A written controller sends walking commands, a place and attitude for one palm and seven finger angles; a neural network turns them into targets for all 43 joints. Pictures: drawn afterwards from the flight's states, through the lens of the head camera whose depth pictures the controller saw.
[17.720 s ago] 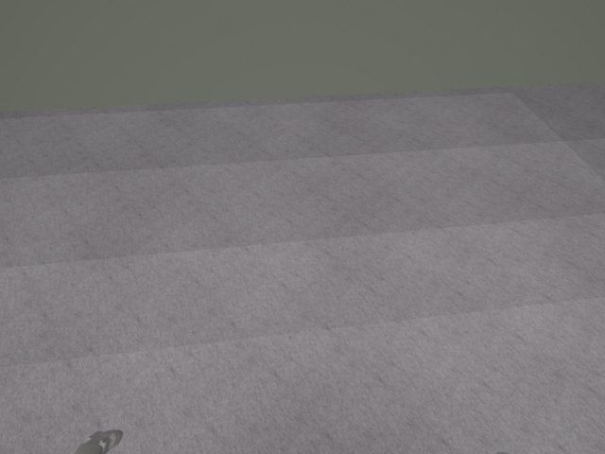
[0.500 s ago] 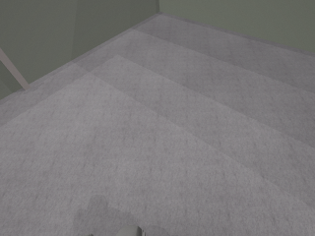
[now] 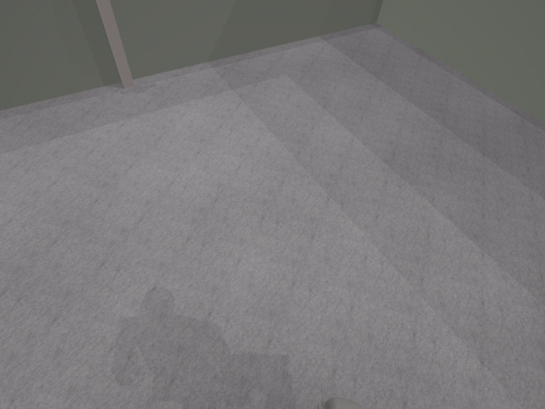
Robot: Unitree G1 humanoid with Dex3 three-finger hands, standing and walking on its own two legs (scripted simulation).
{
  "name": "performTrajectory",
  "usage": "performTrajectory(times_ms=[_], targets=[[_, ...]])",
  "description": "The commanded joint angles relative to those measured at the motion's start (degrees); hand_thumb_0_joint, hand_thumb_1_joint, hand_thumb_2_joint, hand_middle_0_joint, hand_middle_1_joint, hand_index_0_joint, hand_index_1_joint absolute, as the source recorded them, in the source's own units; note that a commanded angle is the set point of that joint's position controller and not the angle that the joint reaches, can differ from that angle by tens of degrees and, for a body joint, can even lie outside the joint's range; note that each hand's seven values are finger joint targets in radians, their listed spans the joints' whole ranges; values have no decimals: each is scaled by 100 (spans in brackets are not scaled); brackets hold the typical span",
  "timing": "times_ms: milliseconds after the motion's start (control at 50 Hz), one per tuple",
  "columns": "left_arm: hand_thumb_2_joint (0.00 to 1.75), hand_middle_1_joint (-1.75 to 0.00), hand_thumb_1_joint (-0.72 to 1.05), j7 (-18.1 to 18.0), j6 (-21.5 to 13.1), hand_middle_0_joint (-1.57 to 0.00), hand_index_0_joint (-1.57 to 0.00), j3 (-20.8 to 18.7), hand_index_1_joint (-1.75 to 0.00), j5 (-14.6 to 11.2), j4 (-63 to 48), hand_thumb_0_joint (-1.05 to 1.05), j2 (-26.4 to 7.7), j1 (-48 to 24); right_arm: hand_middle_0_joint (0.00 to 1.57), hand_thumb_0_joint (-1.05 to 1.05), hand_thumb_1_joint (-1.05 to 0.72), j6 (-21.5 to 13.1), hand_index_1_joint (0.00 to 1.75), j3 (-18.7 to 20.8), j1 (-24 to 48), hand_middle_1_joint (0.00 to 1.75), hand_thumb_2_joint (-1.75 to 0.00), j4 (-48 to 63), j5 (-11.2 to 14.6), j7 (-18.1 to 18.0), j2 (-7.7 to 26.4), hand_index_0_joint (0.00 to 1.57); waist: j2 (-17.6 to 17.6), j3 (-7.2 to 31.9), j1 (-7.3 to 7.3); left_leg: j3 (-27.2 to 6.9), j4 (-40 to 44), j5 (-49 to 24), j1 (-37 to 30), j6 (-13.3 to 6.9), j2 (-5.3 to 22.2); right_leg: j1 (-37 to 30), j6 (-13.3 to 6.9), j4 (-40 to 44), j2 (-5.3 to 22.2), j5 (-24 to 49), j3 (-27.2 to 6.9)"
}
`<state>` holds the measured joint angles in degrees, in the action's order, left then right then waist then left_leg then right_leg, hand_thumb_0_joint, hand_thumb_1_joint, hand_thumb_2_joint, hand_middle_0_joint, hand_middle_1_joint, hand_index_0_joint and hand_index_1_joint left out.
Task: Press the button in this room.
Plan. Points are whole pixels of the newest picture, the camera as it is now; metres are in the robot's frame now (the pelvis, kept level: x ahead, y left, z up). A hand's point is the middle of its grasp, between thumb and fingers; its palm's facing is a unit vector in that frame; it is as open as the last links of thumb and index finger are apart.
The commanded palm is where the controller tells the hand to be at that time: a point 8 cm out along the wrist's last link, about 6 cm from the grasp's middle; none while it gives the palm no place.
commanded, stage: turn or walk to find it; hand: left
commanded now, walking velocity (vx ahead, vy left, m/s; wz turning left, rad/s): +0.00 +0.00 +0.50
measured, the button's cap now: out of the picture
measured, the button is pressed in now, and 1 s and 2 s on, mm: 0 0 0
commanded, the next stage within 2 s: none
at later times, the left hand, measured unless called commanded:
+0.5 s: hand out of the picture +0.01 +0.13 -0.15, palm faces +0.30 -0.92 -0.26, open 7.3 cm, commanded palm none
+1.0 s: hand (124, 385) +0.17 +0.26 -0.18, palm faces +0.49 -0.85 -0.18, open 7.3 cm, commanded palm none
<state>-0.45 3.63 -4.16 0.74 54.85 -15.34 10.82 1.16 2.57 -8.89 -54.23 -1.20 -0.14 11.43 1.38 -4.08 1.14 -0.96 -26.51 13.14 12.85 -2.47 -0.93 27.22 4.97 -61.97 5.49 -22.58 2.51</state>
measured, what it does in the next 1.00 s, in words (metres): walks ahead, turning left: right foot, then left foot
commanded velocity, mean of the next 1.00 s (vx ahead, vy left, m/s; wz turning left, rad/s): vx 0.35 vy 0.00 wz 0.36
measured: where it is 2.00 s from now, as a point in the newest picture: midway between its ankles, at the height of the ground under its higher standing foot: (207, 287)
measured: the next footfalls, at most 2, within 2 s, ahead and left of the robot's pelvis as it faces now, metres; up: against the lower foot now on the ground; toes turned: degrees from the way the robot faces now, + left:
right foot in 0.26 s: +0.06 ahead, -0.15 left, +0.00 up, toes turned +3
left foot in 0.78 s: +0.24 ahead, +0.17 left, +0.00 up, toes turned +31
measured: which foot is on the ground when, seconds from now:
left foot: down 0.00-0.26, up 0.28-0.76, down 0.78-1.00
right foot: up 0.00-0.24, down 0.26-0.78, up 0.80-1.00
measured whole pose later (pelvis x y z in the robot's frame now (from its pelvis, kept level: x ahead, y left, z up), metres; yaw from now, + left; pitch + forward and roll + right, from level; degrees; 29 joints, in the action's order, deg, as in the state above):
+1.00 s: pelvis +0.23 +0.09 -0.01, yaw +25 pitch -2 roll +0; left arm -0.2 -1.1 -2.4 1.3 59.6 -10.2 16.2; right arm -5.2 3.2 -10.1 -57.4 -0.5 -0.9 10.1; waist 1.3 -3.0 1.8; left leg 7.0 -27.1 14.8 10.7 -5.3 -2.4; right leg 31.0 2.8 -67.5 9.5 -18.6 4.0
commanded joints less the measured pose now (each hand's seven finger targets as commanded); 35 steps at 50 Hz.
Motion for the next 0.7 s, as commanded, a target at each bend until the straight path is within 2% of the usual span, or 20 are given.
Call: performTrajectory(times_ms=[0, 40, 60, 100, 140, 160, 180, 200, 220, 240, 260, 280, 300, 340, 360, 400, 520, 580, 640, 680], targets=[[90, -30, 90, -34, -177, -20, -20, -35, -30, 12, -533, 0, -354, -297, 20, 0, -90, -76, 30, 324, -460, 30, -90, 277, 13, -58, 1188, 20, -792, 553, -299, -1518, 768, -2117, -791, -677, 1375, 455, 65, 198, -8, 4, -212], [90, -30, 90, -25, -200, -20, -20, -13, -30, 2, -616, 0, -283, -422, 20, 0, -90, -74, 30, 346, -584, 30, -90, 262, -19, -45, 1200, 20, -901, 629, -359, -1789, 810, -1439, -886, -764, 1422, 392, 61, 630, -58, -193, -207], [90, -30, 90, -2, -217, -20, -20, -8, -30, 15, -658, 0, -299, -529, 20, 0, -90, -72, 30, 357, -664, 30, -90, 258, -28, -36, 1200, 20, -969, 587, -420, -1955, 916, -717, -827, -774, 1411, 351, 40, 788, -104, -275, -175], [90, -30, 90, 51, -253, -20, -20, -4, -30, 20, -731, 0, -272, -629, 20, 0, -90, -70, 30, 374, -643, 30, -90, 268, -47, -22, 1224, 20, -1098, 462, -419, -2229, 1097, 467, -495, -781, 1373, 151, -9, 1300, -147, -346, -143], [90, -30, 90, 99, -308, -20, -20, 2, -30, 18, -743, 0, -254, -512, 20, 0, -90, -72, 30, 380, -524, 30, -90, 300, -61, -10, 1241, 20, -1153, 369, -331, -2379, 1092, 973, 4, -735, 1242, -465, -76, 2031, -287, -389, -18], [90, -30, 90, 123, -336, -20, -20, -3, -30, 18, -689, 0, -272, -309, 20, 0, -90, -80, 30, 377, -460, 30, -90, 292, -58, -3, 1236, 20, -1175, 395, -235, -2368, 999, 1108, 234, -685, 1132, -869, -101, 2413, -399, -335, 75], [90, -30, 90, 139, -367, -20, -20, -18, -30, 18, -576, 0, -264, 63, 20, 0, -90, -78, 30, 381, -325, 30, -90, 329, -49, -8, 1200, 20, -1099, 457, -54, -2268, 800, 1353, 636, -605, 995, -1507, -119, 2867, -491, -83, 172], [90, -30, 90, 142, -406, -20, -20, -72, -30, 27, -408, 0, -320, 567, 20, 0, -90, -71, 30, 379, -151, 30, -90, 362, -34, -16, 1116, 20, -809, 496, 226, -2063, 356, 1780, 1397, -431, 709, -2522, -172, 3537, -490, 284, 242], [90, -30, 90, 94, -455, -20, -20, -155, -30, 93, -276, 0, -658, 1155, 20, 0, -90, -78, 30, 325, -80, 30, -90, 437, 11, -9, 798, 20, 182, 549, 506, -1496, -763, 2195, 2624, -98, 140, -3654, -363, 4329, 261, -292, -518], [90, -30, 90, 10, -490, -20, -20, -209, -30, 149, -239, 0, -1127, 1459, 20, 0, -90, -137, 30, 210, -11, 30, -90, 605, 44, 3, 360, 20, 1908, 502, 654, -366, -2545, 2206, 3588, 256, -448, -3904, -787, 5154, 1947, -1602, -2487], [90, -30, 90, -47, -481, -20, -20, -157, -30, 26, -345, 0, -1073, 1212, 20, 0, -90, -141, 30, 292, 277, 30, -90, 693, -29, 54, 751, 20, 1229, 68, 534, -516, -3313, 1881, 3523, 257, 10, -2835, -1043, 5637, 2458, -2231, -3047], [90, -30, 90, -55, -526, -20, -20, -183, -30, 28, -459, 0, -1018, 785, 20, 0, -90, -109, 30, 342, 93, 30, -90, 662, -71, 118, 788, 20, 780, -67, 236, -544, -3709, 1462, 3398, 250, 194, -2386, -1083, 5739, 2365, -2329, -2743], [90, -30, 90, -53, -603, -20, -20, -167, -30, 22, -473, 0, -919, 572, 20, 0, -90, -66, 30, 361, 17, 30, -90, 528, -78, 164, 760, 20, 774, -236, 119, -491, -4017, 1094, 3235, 283, 288, -2011, -941, 5772, 2114, -2246, -2575], [90, -30, 90, -37, -712, -20, -20, -15, -30, 11, -393, 0, -440, 358, 20, 0, -90, -10, 30, 356, -283, 30, -90, 254, -100, 245, 644, 20, 574, -512, -135, -304, -4302, 306, 2952, 379, 434, -1702, -727, 5584, 1580, -944, -1252], [90, -30, 90, -34, -745, -20, -20, 18, -30, 15, -309, 0, -313, 423, 20, 0, -90, -4, 30, 344, -465, 30, -90, 182, -88, 272, 524, 20, 505, -433, -206, -215, -4318, 80, 2879, 404, 430, -1840, -671, 5458, 1354, -330, -727], [90, -30, 90, -32, -795, -20, -20, 56, -30, 18, -159, 0, -221, 786, 20, 0, -90, -7, 30, 303, -531, 30, -90, 107, -61, 282, 411, 20, 687, -336, -154, -50, -4369, -264, 3007, 473, 390, -2273, -586, 5297, 1125, 742, -43], [90, -30, 90, -83, -870, -20, -20, 118, -30, 81, 273, 0, -39, 1667, 20, 0, -90, -17, 30, 200, 210, 30, -90, 282, -44, 298, 275, 20, 778, -552, 62, 245, -3897, -458, 3366, 459, 563, -2757, -708, 5067, 1218, 2585, 511], [90, -30, 90, -113, -879, -20, -20, 126, -30, 115, 415, 0, -62, 1951, 20, 0, -90, -83, 30, 87, 761, 30, -90, 414, -26, 337, 168, 20, 693, -652, 190, 506, -2891, -358, 3280, 366, 618, -3033, -832, 4950, 1278, 3169, 726], [90, -30, 90, -116, -851, -20, -20, 144, -30, 107, 591, 0, -131, 2286, 20, 0, -90, -172, 30, -27, 1225, 30, -90, 496, -18, 350, 81, 20, 732, -615, 362, 868, -1721, -178, 2740, 187, 420, -3292, -880, 4713, 1284, 4170, 879], [90, -30, 90, -107, -845, -20, -20, 118, -30, 95, 639, 0, -311, 2189, 20, 0, -90, -254, 30, -15, 795, 30, -90, 382, -25, 295, 159, 20, 798, -197, 141, 1152, -1207, 132, 1845, -23, 121, -3465, -897, 3998, 1362, 5553, 1049]])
